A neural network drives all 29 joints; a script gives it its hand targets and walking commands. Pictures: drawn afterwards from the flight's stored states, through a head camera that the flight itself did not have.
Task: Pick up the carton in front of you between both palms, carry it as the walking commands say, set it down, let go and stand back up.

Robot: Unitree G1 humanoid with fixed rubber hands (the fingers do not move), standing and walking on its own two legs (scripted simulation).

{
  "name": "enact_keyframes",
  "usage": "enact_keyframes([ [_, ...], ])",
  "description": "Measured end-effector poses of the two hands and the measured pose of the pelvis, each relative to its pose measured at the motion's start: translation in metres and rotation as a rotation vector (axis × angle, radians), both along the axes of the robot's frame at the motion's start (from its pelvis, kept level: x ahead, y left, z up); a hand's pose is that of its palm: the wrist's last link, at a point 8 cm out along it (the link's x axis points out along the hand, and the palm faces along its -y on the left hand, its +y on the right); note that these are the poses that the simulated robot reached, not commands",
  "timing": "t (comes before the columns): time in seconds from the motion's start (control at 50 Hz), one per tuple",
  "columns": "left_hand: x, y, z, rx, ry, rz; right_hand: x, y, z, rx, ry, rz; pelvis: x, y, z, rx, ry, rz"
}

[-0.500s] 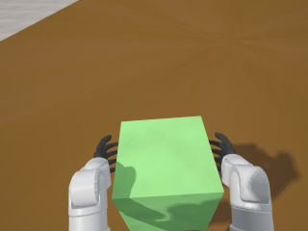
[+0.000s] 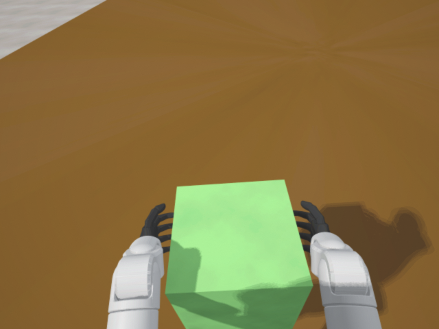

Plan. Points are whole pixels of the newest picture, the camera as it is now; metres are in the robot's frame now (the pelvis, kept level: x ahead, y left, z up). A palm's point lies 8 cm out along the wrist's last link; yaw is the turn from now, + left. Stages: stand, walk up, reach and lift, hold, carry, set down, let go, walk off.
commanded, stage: carry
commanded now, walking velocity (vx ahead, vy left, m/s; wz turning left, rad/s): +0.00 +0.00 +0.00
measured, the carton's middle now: (235, 261) +0.28 +0.00 -0.03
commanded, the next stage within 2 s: hold in 1.22 s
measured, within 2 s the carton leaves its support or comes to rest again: neither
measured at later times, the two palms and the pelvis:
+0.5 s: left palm (155, 250) +0.26 +0.14 +0.05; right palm (324, 249) +0.26 -0.16 +0.04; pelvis -0.03 -0.01 +0.00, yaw +0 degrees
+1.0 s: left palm (159, 256) +0.25 +0.13 +0.05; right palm (330, 255) +0.24 -0.16 +0.04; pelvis -0.04 -0.01 +0.00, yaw +0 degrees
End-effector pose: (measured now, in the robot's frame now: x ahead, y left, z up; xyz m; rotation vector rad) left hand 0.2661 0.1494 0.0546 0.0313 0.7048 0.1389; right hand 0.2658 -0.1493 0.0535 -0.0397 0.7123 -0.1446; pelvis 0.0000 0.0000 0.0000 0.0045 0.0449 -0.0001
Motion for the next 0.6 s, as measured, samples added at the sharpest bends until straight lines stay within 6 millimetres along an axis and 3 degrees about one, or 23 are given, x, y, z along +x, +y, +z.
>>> enact_keyframes([
  [0.22, 0.002, -0.003, -0.014, 0.026, -0.020, -0.021, 0.000, -0.002, -0.015, -0.026, -0.019, 0.017, -0.020, -0.002, 0.003, -0.003, -0.012, -0.002],
  [0.6, -0.011, -0.010, -0.011, 0.017, -0.044, -0.020, -0.014, -0.009, -0.012, -0.016, -0.041, 0.004, -0.033, -0.007, 0.003, -0.002, -0.010, -0.004],
])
